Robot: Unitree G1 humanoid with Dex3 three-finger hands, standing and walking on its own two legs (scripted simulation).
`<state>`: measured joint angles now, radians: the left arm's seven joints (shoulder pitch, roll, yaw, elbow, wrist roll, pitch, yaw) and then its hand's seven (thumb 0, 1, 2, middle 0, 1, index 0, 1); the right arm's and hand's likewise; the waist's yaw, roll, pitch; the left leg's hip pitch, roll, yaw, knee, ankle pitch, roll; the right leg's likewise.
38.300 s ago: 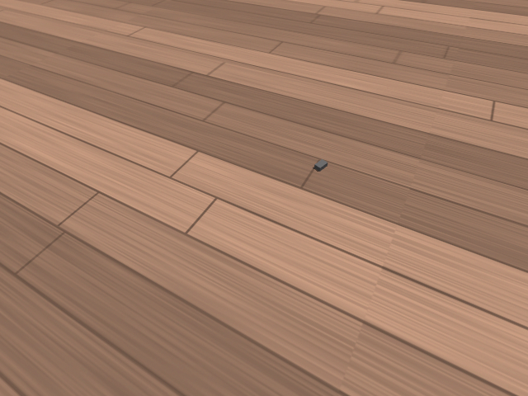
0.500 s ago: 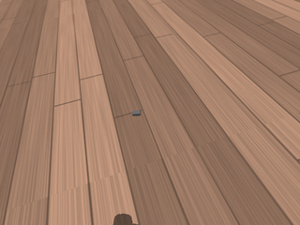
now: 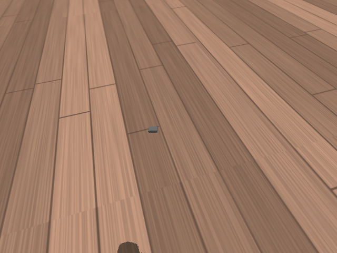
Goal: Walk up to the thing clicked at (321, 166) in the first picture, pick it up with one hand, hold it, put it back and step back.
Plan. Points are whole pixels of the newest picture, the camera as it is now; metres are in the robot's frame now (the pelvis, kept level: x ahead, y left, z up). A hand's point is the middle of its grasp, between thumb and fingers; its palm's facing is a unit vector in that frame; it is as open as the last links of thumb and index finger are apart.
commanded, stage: step back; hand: left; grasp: from above
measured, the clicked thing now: (153, 129) +1.11 +0.20 -0.75
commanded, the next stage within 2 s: stand in 0.38 s
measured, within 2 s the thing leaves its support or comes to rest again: neither
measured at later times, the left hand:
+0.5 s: hand out of the picture +0.14 +0.27 -0.14, palm faces -0.03 -0.93 -0.35, open 7.3 cm
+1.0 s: hand out of the picture +0.09 +0.26 -0.14, palm faces -0.06 -0.94 -0.34, open 7.3 cm
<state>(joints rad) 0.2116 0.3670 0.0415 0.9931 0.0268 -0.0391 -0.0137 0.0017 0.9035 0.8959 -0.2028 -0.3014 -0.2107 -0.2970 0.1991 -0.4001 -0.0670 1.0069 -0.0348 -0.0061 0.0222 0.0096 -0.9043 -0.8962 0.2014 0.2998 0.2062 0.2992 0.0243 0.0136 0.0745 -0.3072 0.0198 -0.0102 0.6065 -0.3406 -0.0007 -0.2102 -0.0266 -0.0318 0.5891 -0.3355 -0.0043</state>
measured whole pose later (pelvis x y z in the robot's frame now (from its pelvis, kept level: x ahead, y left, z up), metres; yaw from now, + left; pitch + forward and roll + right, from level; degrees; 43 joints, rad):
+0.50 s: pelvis +0.04 +0.01 +0.01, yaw -2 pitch -3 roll +0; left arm 0.08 0.36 0.01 1.09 0.00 -0.03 0.00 0.00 0.91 0.90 -0.20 -0.30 -0.21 -0.30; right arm 0.03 -0.34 -0.02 1.09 -0.01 -0.01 0.01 0.01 -0.90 -0.90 0.20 0.30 0.21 0.30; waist 0.01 0.00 0.07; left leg -0.17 0.03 0.04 0.44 -0.22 -0.01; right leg -0.10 -0.01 0.02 0.43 -0.28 0.02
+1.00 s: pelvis +0.02 +0.01 +0.02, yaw -2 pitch -3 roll +0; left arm 0.11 0.35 0.00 1.16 0.01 -0.02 -0.01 0.00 0.91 0.90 -0.20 -0.30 -0.21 -0.30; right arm 0.10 -0.35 -0.01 1.16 -0.01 -0.01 0.02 0.01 -0.90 -0.90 0.20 0.30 0.21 0.30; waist -0.01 0.01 0.06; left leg -0.15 0.03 0.03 0.32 -0.13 -0.01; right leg -0.08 -0.01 0.01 0.32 -0.20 0.01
